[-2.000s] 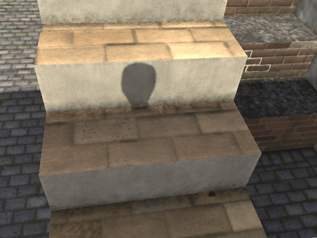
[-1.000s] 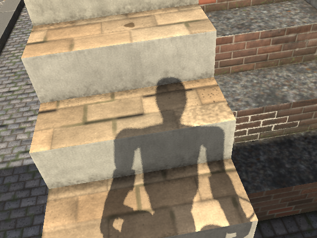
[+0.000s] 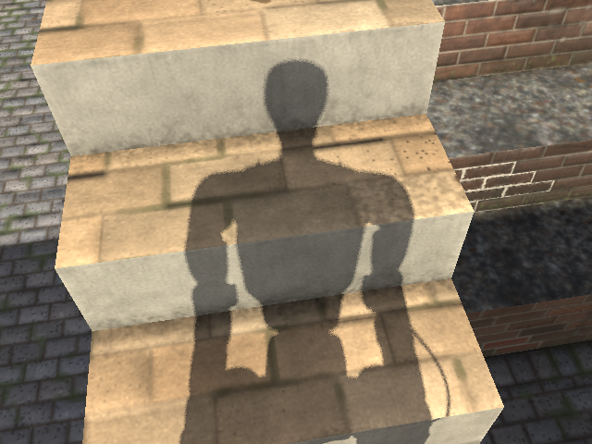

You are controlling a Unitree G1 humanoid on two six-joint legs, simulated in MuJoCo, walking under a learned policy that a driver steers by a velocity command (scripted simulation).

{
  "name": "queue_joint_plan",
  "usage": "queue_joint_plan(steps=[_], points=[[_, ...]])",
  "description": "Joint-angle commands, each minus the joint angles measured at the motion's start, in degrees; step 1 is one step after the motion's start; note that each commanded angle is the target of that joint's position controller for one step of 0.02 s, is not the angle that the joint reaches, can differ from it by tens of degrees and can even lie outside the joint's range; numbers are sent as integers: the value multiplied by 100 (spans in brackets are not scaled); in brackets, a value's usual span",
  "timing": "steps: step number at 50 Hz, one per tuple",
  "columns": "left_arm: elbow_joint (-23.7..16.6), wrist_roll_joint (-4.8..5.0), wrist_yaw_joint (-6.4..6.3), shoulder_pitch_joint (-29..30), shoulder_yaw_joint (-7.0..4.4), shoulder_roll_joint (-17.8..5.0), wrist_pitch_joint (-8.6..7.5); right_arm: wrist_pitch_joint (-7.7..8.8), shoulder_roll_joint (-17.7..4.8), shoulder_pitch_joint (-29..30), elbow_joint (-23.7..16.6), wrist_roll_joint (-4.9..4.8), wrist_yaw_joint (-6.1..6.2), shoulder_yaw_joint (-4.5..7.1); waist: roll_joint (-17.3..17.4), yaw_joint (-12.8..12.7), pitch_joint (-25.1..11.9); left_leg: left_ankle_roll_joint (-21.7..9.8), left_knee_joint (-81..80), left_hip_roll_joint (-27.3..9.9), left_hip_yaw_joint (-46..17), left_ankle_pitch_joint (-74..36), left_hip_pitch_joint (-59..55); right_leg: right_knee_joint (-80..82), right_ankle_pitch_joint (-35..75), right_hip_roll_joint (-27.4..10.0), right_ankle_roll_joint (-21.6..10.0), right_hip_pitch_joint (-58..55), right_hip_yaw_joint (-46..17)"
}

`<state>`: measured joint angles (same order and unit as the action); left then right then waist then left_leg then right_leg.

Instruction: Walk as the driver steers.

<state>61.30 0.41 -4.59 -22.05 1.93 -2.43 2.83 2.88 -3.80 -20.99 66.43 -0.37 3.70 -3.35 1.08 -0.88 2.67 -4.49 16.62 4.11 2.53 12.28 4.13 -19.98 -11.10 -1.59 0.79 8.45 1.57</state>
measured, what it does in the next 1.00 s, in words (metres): shifts its weight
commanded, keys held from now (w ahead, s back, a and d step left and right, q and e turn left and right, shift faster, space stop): no key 0.24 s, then w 0.76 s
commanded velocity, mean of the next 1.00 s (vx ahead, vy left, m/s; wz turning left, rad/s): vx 0.27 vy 0.00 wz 0.00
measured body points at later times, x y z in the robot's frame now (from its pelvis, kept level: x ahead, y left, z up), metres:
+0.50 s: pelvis +0.02 -0.01 +0.00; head +0.04 -0.01 +0.45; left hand -0.02 +0.18 -0.16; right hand -0.01 -0.20 -0.17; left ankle -0.04 +0.07 -0.75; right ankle -0.01 -0.13 -0.75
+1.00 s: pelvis +0.06 +0.00 +0.00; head +0.07 +0.02 +0.45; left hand +0.11 +0.22 -0.17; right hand +0.18 -0.21 -0.13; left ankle -0.04 +0.08 -0.71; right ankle +0.00 -0.13 -0.74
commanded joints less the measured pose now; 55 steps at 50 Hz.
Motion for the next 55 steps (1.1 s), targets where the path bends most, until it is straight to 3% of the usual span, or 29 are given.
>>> queue_joint_plan(steps=[1,13,14,15,16,17,22,28,32,34,36,39,40,41,42,43,44,45,46,47,48,49,50,51,52,53,54,55], points=[[15,-4,-3,-662,-15,-243,-56,0,-292,-582,48,9,18,47,-164,14,392,73,-332,-912,-737,-755,166,314,726,-520,-347,263,-387],[12,12,3,-706,1,-224,-90,-10,-236,-576,133,-4,20,43,-103,42,275,61,-350,-897,-720,-506,151,402,562,-481,-377,120,-405],[-56,37,-10,-618,30,-172,-117,-31,-194,-485,105,-71,22,50,-142,43,339,73,-424,-861,-760,-144,217,391,270,-405,-378,200,-344],[-63,49,-10,-602,14,-194,-137,-13,-360,-524,145,-168,34,99,-48,27,339,31,-468,-822,-772,162,209,356,-7,-378,-389,295,-268],[-108,81,-6,-499,5,-230,-145,6,-356,-417,112,-201,33,99,-21,1,446,-6,-504,-835,-809,348,300,294,-122,-302,-418,392,-224],[-159,81,-9,-464,-5,-260,-153,22,-345,-317,97,-203,25,98,126,-36,445,-75,-469,-756,-748,433,436,300,-208,-297,-456,321,-229],[-259,133,41,-308,15,-200,-253,108,-337,-110,-57,-229,-53,116,-152,4,445,-246,-205,-667,-661,281,500,124,-248,-245,-597,310,-182],[-419,175,108,22,-5,-301,-391,183,-283,33,-232,-194,-116,84,-213,77,290,-187,92,-569,-551,-783,303,-97,620,-281,-640,148,-179],[-539,211,147,123,-51,-463,-453,165,-393,-49,-374,-218,-98,77,-36,99,-148,-56,336,-530,-453,-2128,-188,-424,1671,-241,-548,-50,-7],[-614,233,175,278,-47,-484,-478,123,-578,-208,-417,-244,-57,119,41,182,-322,42,377,-624,-497,-3046,-644,-697,1795,-107,-449,180,201],[-644,218,197,233,-73,-574,-503,100,-665,-55,-513,-240,-27,129,71,54,-367,82,515,-639,-461,-3628,-649,-664,1893,-108,-397,88,225],[-589,237,200,-75,-103,-744,-501,89,-782,423,-805,-196,-6,151,-206,-247,-473,175,981,-579,-282,-4116,151,-313,2431,-244,-439,-943,41],[-549,239,167,-208,-87,-784,-432,100,-813,629,-939,-163,-7,163,-397,-325,-466,219,1245,-517,-218,-4087,670,-212,2693,-333,-465,-1462,-126],[-477,231,121,-422,-83,-827,-394,127,-785,773,-1021,-146,-31,166,-586,-396,-535,285,1587,-449,-146,-3550,1169,-86,2840,-493,-522,-1900,-338],[-435,187,67,-417,12,-664,-381,124,-611,926,-1112,-91,-113,143,-958,-347,-561,299,2045,-334,-18,-2232,1541,165,3317,-865,-587,-2090,-619],[-431,74,22,-254,50,-691,-377,145,-484,882,-1095,-50,-187,139,-1505,-271,-580,363,3021,-195,170,187,1902,361,4015,-1373,-862,-2037,-967],[-503,-58,-27,45,75,-679,-346,127,-520,842,-1090,14,-222,168,-1518,-163,-619,418,4336,-372,237,1603,1780,381,4365,-1692,-1067,-1431,-1000],[-544,-146,-58,413,80,-756,-331,105,-581,810,-1230,-6,-248,211,-1287,69,-545,392,5159,-586,56,2081,1914,296,4495,-1734,-1140,-920,-870],[-672,-207,-69,1083,96,-832,-295,129,-529,893,-1487,-19,-285,194,-1146,433,-393,300,5317,-729,-153,2223,1907,308,4702,-1703,-1103,-341,-712],[-762,-203,-48,1593,80,-982,-260,169,-479,712,-1605,29,-336,169,-858,850,-224,85,4497,-929,-386,2196,1692,238,4642,-1469,-903,115,-396],[-860,-34,21,1796,-42,-1357,-211,241,-492,395,-1593,45,-401,146,-438,1143,116,-149,2759,-996,-337,1813,1351,9,4957,-1019,-663,310,-5],[-812,224,67,1424,-107,-1561,-210,241,-425,258,-1467,-46,-461,83,-120,1100,312,-172,1008,-573,72,1068,1055,-459,5453,-828,-728,17,34],[-837,289,111,1498,-171,-1803,-214,280,-423,-553,-1133,-198,-475,98,374,1469,159,-42,-465,-450,61,-245,893,-1304,5193,-599,-753,-672,129],[-1103,277,202,1593,-204,-1806,-285,298,-576,-690,-859,-195,-435,48,491,1178,-265,108,-1255,-503,-155,-1777,495,-2361,4415,-370,-685,-1102,66],[-1431,179,323,1917,-201,-1510,-423,183,-319,-195,-920,-4,-334,-189,919,605,-795,280,-903,-1115,-501,-5051,-625,-3976,1520,43,-547,-208,199],[-1353,104,458,1419,-177,-678,-456,112,-200,-242,-688,132,-260,-385,2380,-20,-1192,641,741,-1660,-677,-9273,-1961,-5137,-1854,366,-403,1481,410],[-1095,224,574,776,-191,-449,-393,-26,-332,-236,-726,182,-112,-359,2160,-186,-1548,654,942,-1941,-465,-9405,-1482,-5916,-1590,90,-281,1264,204],[-1135,203,659,1038,-212,-579,-345,-88,-316,126,-920,256,-25,-377,1348,-258,-1159,402,618,-1870,-475,-7965,-768,-6218,-1380,-64,-132,1461,223]])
